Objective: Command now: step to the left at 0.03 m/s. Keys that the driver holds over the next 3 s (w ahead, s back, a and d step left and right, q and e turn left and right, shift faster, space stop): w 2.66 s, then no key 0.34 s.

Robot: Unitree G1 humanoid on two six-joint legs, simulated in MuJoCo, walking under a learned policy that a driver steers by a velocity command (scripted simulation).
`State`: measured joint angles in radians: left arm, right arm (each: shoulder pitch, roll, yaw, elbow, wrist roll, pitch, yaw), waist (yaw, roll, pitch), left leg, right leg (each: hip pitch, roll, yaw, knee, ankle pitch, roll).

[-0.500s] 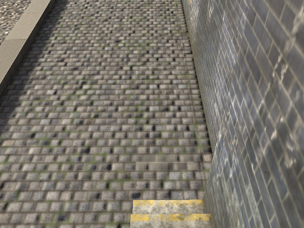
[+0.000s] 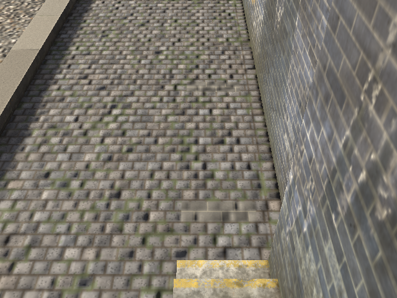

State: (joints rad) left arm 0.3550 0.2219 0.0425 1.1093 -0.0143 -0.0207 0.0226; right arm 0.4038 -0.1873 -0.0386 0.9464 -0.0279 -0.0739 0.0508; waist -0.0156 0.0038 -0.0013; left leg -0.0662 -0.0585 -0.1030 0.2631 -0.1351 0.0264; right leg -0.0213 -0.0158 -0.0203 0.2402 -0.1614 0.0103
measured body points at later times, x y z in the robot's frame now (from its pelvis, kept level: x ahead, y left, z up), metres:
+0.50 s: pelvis +0.00 +0.00 +0.00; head -0.02 +0.00 +0.45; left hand -0.02 +0.26 -0.15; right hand +0.00 -0.23 -0.15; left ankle +0.01 +0.10 -0.75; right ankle -0.02 -0.13 -0.75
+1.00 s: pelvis +0.00 +0.00 +0.00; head -0.02 -0.01 +0.45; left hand -0.01 +0.26 -0.15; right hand +0.01 -0.24 -0.15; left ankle +0.01 +0.11 -0.75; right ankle -0.02 -0.13 -0.75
